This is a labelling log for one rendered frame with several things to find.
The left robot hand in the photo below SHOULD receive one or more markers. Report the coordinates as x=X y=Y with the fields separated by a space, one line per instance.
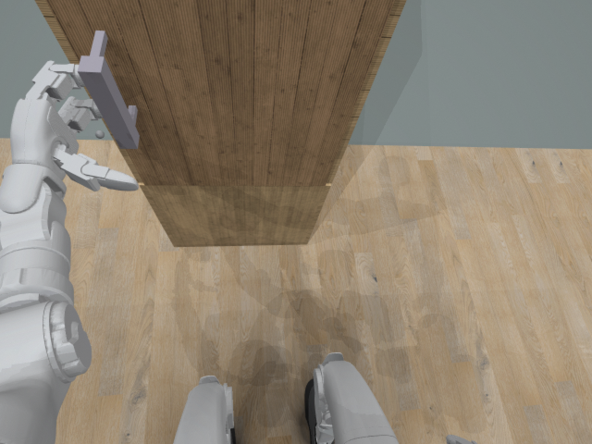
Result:
x=37 y=130

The cupboard door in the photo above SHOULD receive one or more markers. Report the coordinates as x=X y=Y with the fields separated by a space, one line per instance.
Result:
x=233 y=92

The left robot upper arm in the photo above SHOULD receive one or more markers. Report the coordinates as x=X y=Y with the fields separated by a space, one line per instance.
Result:
x=43 y=348

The robot right thigh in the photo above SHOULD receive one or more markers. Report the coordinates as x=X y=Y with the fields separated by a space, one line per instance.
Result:
x=356 y=416

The robot right foot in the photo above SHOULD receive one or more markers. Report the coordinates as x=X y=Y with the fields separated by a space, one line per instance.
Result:
x=309 y=401

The robot left forearm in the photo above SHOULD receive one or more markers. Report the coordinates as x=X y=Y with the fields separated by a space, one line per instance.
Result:
x=35 y=247

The handle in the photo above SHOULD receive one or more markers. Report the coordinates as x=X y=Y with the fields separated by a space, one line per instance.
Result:
x=100 y=83

